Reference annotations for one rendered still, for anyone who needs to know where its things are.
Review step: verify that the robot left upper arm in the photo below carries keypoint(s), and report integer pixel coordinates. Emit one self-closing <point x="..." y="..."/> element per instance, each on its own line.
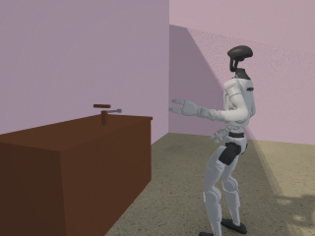
<point x="233" y="89"/>

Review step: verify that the robot left shin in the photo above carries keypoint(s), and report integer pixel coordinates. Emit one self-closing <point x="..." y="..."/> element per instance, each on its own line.
<point x="213" y="210"/>

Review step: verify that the counter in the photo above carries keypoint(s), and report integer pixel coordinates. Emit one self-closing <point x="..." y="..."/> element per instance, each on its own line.
<point x="73" y="178"/>

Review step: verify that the left robot forearm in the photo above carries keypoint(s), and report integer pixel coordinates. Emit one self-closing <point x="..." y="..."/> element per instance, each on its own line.
<point x="222" y="116"/>

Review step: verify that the robot right upper arm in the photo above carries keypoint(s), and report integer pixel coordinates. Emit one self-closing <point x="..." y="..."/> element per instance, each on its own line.
<point x="253" y="107"/>

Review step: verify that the tap lever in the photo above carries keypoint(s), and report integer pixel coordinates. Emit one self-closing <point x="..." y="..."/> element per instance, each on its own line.
<point x="113" y="111"/>

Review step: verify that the robot shin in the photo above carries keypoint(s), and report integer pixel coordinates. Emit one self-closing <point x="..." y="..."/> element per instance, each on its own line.
<point x="213" y="210"/>
<point x="233" y="203"/>

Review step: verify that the right robot hand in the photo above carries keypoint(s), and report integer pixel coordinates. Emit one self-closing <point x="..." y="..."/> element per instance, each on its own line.
<point x="220" y="135"/>

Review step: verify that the robot right shin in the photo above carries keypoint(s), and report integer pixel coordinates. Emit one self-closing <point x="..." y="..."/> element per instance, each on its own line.
<point x="233" y="203"/>

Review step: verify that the left robot hand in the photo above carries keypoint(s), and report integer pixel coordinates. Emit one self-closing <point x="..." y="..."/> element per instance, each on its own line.
<point x="189" y="108"/>

